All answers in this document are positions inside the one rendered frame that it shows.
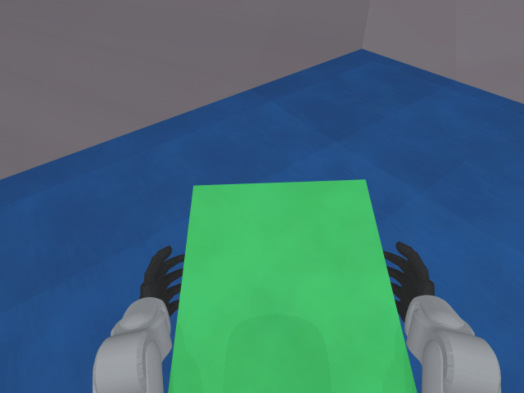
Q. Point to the robot right forearm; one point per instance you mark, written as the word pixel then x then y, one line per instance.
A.
pixel 453 360

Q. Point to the carton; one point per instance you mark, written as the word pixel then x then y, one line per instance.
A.
pixel 285 289

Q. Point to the robot left forearm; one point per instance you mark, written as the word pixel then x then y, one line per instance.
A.
pixel 130 360

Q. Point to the robot left hand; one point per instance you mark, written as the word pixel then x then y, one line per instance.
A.
pixel 156 280

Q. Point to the robot right hand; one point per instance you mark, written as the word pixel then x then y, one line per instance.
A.
pixel 415 279

